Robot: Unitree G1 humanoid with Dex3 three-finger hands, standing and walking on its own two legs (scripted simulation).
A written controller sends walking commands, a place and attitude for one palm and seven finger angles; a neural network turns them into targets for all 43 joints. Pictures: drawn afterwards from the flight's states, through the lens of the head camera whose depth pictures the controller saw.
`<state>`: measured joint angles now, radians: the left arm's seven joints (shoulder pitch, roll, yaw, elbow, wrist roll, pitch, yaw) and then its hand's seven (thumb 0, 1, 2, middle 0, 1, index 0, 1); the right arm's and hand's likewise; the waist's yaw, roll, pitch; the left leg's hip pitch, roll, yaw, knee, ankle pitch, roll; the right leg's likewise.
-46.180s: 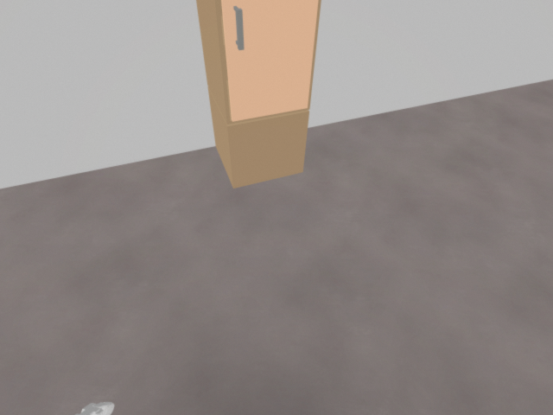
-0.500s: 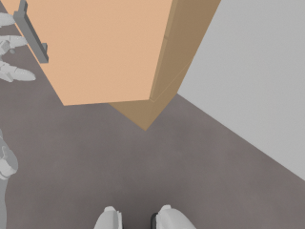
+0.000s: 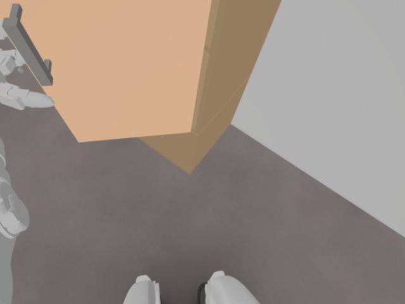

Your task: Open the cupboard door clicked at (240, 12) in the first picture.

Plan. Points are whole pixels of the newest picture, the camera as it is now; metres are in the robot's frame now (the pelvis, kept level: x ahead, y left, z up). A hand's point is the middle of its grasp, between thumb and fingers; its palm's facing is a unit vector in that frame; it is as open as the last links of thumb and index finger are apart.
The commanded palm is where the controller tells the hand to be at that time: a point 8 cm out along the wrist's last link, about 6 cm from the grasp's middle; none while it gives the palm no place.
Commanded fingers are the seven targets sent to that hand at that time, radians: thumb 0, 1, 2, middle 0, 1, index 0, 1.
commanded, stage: slide the fingers in behind the handle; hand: left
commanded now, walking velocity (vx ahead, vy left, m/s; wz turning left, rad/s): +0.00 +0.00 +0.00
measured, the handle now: (32, 48) +0.58 +0.26 +0.10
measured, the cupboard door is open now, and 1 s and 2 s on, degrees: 46 46 47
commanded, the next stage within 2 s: close the thumb around the handle in 0.84 s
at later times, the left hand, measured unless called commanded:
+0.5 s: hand (38, 71) +0.52 +0.24 +0.10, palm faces +0.07 -1.00 +0.01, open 14.0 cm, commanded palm +0.50 +0.28 +0.10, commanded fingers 0.00 -0.50 0.30 -0.30 -1.20 -0.30 -1.20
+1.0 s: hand (45, 68) +0.53 +0.23 +0.10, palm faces +0.08 -1.00 +0.00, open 14.0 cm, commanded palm +0.50 +0.28 +0.10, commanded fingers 0.00 -0.28 0.40 -0.32 -1.22 -0.32 -1.22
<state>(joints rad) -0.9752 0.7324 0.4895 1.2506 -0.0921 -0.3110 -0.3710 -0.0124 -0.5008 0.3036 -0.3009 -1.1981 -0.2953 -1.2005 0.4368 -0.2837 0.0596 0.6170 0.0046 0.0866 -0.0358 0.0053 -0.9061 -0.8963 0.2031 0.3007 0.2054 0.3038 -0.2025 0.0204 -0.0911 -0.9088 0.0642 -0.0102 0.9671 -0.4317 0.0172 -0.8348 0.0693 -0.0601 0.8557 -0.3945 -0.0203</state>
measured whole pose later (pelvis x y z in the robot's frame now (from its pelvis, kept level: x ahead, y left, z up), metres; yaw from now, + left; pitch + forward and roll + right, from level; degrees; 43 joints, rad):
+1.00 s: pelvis +0.00 +0.00 +0.00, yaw +0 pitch +21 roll -4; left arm -0.98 0.63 0.45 1.23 -0.08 -0.33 -0.27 -0.01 -0.49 0.31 -0.30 -1.20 -0.30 -1.20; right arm 0.44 -0.27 0.05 0.64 -0.01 0.07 -0.02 0.01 -0.91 -0.90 0.20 0.30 0.21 0.30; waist -0.20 0.03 -0.10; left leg -0.90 0.05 0.00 0.96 -0.44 0.02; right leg -0.83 0.06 -0.05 0.86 -0.41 -0.02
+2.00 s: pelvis +0.01 +0.00 +0.00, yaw -1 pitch +21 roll -4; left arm -0.85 0.59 0.45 1.13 -0.12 -0.32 -0.28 0.00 0.76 0.81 -0.36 -1.35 -0.37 -1.35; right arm 0.46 -0.27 0.04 0.62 0.00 0.08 -0.01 0.01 -0.91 -0.90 0.20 0.30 0.21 0.30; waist -0.18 0.04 -0.12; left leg -0.86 0.06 0.02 0.94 -0.44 0.02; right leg -0.80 0.06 -0.03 0.84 -0.40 -0.01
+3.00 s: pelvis +0.00 -0.05 +0.02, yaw +5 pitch +7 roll +1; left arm -0.05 -0.11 -0.13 0.23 0.05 -0.17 0.59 0.01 0.71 0.79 -0.34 -1.33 -0.36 -1.34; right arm 0.21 -0.21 -0.01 0.63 -0.06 0.02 -0.02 0.01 -0.91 -0.90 0.20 0.30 0.20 0.30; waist -0.02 0.04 -0.11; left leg -0.54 0.02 -0.04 0.79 -0.37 -0.03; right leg -0.51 0.03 -0.09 0.80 -0.42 -0.08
